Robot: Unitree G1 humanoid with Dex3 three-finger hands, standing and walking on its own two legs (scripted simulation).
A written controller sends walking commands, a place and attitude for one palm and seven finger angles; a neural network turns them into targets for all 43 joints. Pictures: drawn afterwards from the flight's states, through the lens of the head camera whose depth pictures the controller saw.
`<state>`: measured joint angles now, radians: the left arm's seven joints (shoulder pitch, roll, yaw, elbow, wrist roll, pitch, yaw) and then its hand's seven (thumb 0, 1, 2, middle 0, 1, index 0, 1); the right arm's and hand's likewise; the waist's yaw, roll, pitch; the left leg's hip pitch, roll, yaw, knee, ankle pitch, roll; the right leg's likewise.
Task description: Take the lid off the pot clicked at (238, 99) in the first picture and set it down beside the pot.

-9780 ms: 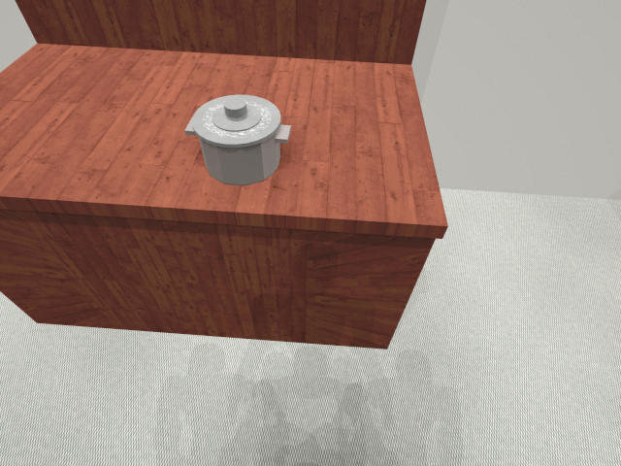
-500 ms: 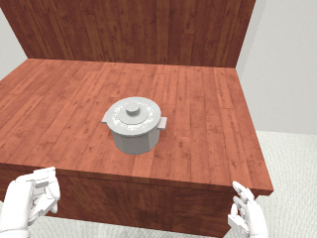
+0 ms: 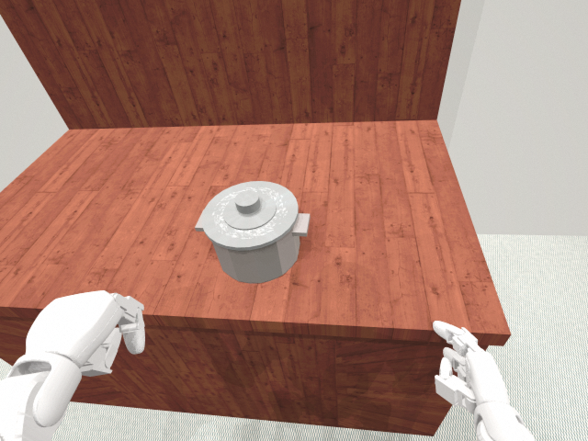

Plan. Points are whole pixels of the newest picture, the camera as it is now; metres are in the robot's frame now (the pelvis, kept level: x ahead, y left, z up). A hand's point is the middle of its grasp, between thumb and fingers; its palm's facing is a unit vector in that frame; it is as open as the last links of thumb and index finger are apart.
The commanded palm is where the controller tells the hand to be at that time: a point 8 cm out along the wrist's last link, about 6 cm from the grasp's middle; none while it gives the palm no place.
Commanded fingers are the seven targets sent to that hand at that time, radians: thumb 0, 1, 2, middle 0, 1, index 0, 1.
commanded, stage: reach forward and open the fingers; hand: left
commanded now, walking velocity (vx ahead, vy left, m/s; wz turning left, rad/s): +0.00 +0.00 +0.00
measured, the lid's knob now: (247, 201) +0.51 +0.15 +0.05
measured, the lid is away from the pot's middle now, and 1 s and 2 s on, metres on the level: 0.00 0.00 0.00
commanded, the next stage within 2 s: move the open hand above the knob in 0.66 s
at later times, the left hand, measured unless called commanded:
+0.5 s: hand (117, 300) +0.25 +0.26 +0.11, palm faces -0.17 -0.07 -0.98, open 9.3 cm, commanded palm +0.24 +0.25 +0.18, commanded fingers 0.00 -0.29 1.43 -0.84 -0.08 -0.84 -0.08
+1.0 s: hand (154, 257) +0.32 +0.23 +0.12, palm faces -0.22 -0.05 -0.97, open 10.0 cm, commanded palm +0.31 +0.22 +0.19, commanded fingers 0.00 -0.29 1.42 -0.83 -0.08 -0.83 -0.08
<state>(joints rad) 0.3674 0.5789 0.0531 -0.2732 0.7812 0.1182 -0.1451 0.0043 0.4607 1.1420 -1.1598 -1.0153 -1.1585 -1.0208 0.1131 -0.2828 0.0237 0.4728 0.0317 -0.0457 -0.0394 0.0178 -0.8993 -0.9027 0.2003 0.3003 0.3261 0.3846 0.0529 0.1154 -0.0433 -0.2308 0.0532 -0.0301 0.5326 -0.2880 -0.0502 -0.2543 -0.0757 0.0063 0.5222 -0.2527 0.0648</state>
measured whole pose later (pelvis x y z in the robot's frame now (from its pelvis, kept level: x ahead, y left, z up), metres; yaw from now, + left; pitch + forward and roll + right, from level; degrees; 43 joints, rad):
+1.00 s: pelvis +0.00 +0.00 +0.00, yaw +0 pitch -1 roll +1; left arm -0.23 0.60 -0.11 0.03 0.82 0.15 -0.35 0.00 -0.28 1.42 -0.85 -0.08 -0.85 -0.09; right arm 0.08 -0.28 0.04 0.46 0.06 -0.01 -0.01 0.02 -0.90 -0.90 0.20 0.30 0.30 0.36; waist 0.02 0.09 -0.01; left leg -0.21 0.04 -0.03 0.45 -0.24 -0.05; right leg -0.24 -0.09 0.01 0.48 -0.23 0.06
